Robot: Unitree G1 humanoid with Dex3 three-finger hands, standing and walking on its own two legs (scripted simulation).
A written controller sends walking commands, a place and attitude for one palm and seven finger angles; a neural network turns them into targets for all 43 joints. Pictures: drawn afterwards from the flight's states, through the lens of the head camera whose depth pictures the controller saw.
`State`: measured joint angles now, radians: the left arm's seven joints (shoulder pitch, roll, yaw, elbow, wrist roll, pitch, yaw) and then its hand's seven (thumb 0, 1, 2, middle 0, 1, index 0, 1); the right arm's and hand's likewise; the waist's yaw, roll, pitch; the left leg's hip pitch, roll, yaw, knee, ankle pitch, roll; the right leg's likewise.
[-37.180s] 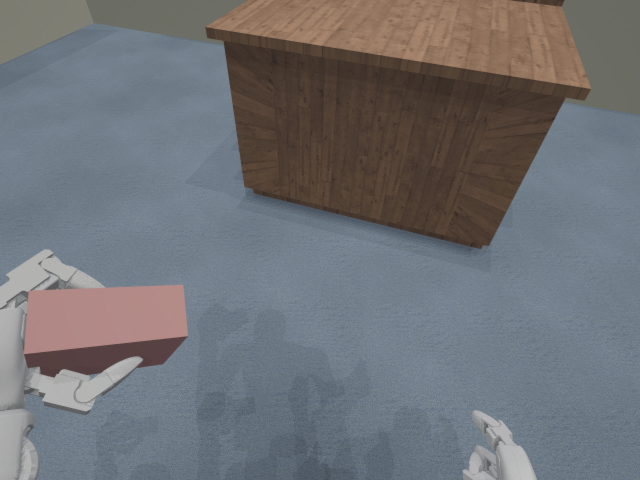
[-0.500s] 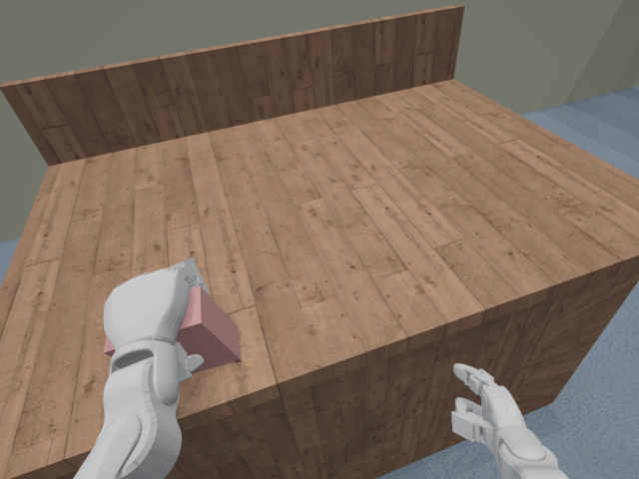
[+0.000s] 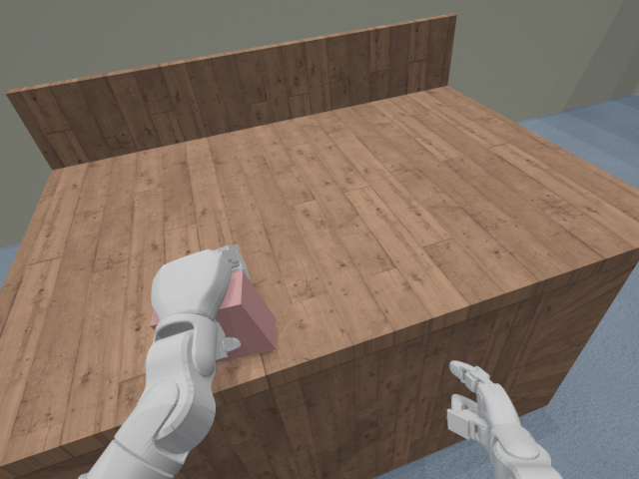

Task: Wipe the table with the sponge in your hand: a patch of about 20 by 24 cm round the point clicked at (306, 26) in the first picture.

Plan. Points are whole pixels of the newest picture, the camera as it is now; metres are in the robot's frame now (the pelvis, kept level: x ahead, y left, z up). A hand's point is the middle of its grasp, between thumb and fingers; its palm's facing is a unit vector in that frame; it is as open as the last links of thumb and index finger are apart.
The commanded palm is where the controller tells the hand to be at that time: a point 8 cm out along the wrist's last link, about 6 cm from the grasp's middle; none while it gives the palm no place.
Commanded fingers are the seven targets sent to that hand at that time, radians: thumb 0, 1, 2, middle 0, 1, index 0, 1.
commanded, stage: slide across to the third lane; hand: left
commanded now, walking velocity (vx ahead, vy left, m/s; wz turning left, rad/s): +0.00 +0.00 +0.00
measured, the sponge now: (225, 328) +0.28 +0.18 +0.07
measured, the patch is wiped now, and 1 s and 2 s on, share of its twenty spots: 0.85 0.95 1.00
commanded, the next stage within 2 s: wipe forward along the third lane in 0.12 s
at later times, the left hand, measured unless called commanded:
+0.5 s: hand (234, 290) +0.31 +0.17 +0.11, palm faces +0.11 -0.16 -0.98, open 9.5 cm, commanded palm +0.28 +0.17 +0.15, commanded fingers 0.00 0.10 1.30 -1.20 -1.60 -1.20 -1.60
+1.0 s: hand (232, 266) +0.36 +0.19 +0.10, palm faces +0.02 -0.07 -1.00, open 9.5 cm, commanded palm +0.33 +0.19 +0.14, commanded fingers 0.00 0.10 1.30 -1.20 -1.60 -1.20 -1.60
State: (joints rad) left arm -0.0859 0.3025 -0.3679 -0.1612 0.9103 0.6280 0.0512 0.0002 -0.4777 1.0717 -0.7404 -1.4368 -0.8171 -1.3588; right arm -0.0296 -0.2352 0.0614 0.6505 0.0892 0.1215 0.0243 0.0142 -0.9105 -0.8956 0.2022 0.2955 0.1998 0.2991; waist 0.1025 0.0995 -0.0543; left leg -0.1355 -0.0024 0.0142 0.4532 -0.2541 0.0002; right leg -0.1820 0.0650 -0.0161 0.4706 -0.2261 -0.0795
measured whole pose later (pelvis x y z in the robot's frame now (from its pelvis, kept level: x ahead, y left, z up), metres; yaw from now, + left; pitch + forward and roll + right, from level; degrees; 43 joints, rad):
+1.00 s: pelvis +0.00 -0.01 +0.00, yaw +0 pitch +1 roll +1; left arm -0.50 0.25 -0.34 0.44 0.96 0.65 0.05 -0.02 -0.50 1.09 -0.77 -1.41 -0.84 -1.33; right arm 0.03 -0.27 0.05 0.70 0.10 0.14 -0.03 0.01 -0.91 -0.90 0.20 0.30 0.20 0.30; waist 0.06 0.08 -0.10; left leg -0.24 0.00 0.00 0.45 -0.24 -0.01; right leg -0.28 0.07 -0.03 0.47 -0.21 -0.09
